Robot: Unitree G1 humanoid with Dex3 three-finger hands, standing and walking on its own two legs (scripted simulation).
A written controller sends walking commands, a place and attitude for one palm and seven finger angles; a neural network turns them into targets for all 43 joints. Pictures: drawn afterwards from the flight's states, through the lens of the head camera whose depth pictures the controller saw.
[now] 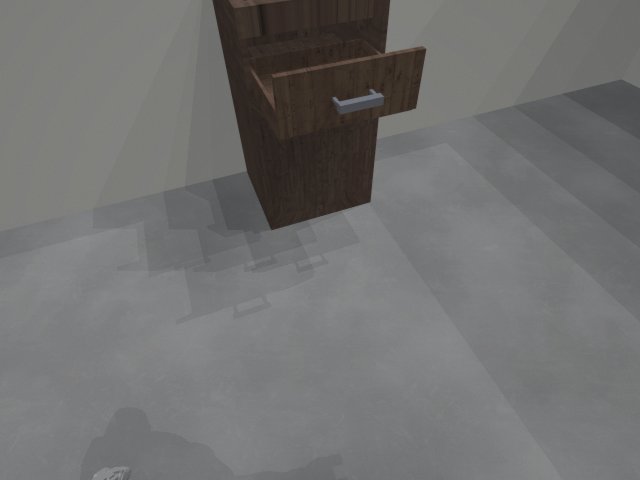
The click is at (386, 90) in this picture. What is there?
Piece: drawer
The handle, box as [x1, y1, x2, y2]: [332, 89, 383, 113]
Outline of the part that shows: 383,96 380,93 376,93 372,89 370,89 370,94 366,96 339,102 335,97 332,97 332,100 337,106 337,110 339,113 344,113 382,104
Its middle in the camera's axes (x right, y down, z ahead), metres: +0.10 -0.38 +1.07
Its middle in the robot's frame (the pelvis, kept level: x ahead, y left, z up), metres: +1.06 -0.04 -0.05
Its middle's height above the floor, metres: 0.72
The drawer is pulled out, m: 0.27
